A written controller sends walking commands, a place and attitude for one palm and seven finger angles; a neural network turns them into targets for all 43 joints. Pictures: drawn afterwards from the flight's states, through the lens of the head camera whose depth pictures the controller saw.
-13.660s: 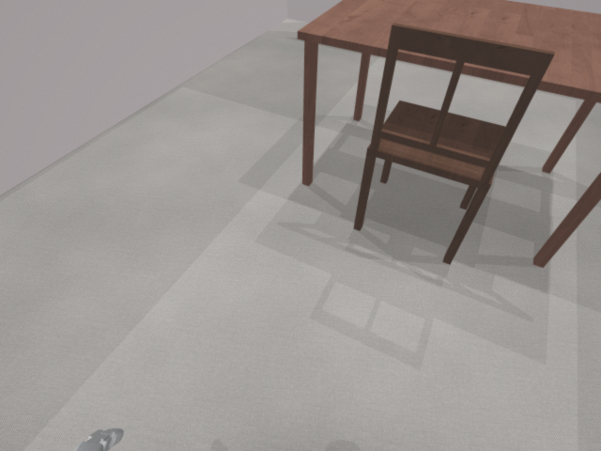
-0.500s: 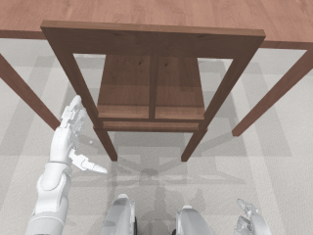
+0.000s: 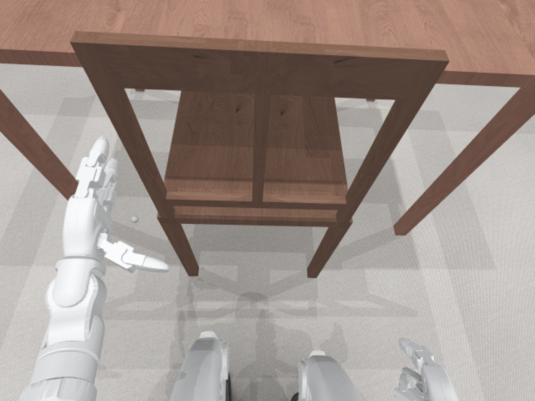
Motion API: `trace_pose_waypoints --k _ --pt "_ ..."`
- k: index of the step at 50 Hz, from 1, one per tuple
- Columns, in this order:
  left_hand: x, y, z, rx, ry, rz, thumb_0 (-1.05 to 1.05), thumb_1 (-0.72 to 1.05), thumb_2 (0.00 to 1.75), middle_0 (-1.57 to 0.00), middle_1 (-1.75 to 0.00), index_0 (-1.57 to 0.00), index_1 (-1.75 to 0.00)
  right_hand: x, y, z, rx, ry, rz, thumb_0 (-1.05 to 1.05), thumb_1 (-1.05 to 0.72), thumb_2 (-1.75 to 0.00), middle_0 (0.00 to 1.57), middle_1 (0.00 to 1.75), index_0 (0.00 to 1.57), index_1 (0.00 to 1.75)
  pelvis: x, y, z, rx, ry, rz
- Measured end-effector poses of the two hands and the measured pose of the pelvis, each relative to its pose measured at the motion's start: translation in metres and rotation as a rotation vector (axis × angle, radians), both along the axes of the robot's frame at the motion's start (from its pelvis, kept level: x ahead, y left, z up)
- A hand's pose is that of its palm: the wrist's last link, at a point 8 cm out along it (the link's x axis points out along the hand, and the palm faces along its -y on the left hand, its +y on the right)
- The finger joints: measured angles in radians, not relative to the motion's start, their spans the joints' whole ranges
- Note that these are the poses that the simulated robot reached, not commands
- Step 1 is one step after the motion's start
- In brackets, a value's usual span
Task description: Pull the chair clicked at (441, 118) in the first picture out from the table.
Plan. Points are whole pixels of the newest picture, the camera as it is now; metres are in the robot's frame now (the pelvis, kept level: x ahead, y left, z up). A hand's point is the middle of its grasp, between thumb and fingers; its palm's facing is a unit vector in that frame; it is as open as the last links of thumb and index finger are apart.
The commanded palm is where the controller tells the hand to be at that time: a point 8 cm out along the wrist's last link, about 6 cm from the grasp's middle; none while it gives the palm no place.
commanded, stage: push the fingers through the gap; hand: left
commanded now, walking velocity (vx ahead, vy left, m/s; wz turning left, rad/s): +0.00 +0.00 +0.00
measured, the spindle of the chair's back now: (259, 155) +0.49 +0.03 +0.02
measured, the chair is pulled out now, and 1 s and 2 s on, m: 0.00 0.00 0.00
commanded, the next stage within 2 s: hook a spindle and tug to test in 1.52 s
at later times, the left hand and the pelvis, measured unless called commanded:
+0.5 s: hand (142, 191) +0.41 +0.20 +0.03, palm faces +0.01 -1.00 -0.05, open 16.9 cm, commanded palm +0.39 +0.24 +0.03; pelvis +0.00 +0.01 +0.00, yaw +0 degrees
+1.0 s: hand (150, 170) +0.45 +0.20 +0.03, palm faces +0.03 -1.00 -0.03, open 17.0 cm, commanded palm +0.43 +0.24 +0.02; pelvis +0.00 +0.01 +0.00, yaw -1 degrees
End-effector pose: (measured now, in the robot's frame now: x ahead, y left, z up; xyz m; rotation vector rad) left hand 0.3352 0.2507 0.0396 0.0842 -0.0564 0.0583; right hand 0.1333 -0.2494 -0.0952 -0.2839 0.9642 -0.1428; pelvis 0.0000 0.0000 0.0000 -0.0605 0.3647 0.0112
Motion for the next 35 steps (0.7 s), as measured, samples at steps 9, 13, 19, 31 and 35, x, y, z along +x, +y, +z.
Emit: trace_pose_waypoints --k 9,13,19,31,35 --pt "0.014 -0.002 -0.013 -0.057 0.122 -0.070 -0.02 -0.50 0.30 -0.05 -0.08 -0.06 -0.08 -0.010 -0.002 0.002 -0.007 0.027 -0.022 0.01 -0.91 -0.90 0.21 0.30 0.20 0.30 0.001 0.003 0.004 -0.007 0.005 0.003" --pt "0.014 -0.004 -0.017 -0.058 0.097 -0.047 -0.02 -0.50 0.30 -0.06 -0.08 -0.06 -0.09 -0.017 -0.004 0.002 -0.024 0.047 -0.025 0.01 -0.91 -0.90 0.21 0.30 0.20 0.30 0.002 0.004 0.004 -0.006 0.008 -0.001" --pt "0.025 0.003 -0.018 -0.028 0.063 -0.020 -0.02 -0.50 0.30 -0.06 -0.08 -0.09 -0.11 -0.028 -0.006 -0.005 -0.038 0.091 -0.021 0.01 -0.91 -0.90 0.21 0.30 0.20 0.30 -0.003 0.004 -0.002 -0.011 0.013 0.005" --pt "0.064 0.001 -0.008 -0.054 0.092 -0.047 -0.02 -0.50 0.30 -0.06 -0.08 -0.05 -0.08 -0.052 -0.002 -0.007 -0.018 0.143 -0.074 0.01 -0.91 -0.90 0.21 0.30 0.20 0.30 -0.003 0.008 0.000 -0.013 0.028 -0.008" --pt "0.067 0.003 -0.013 -0.053 0.095 -0.034 -0.02 -0.50 0.30 -0.06 -0.08 -0.05 -0.08 -0.060 -0.002 -0.006 -0.018 0.168 -0.084 0.01 -0.91 -0.90 0.21 0.30 0.20 0.30 -0.002 0.009 0.000 -0.012 0.033 -0.013"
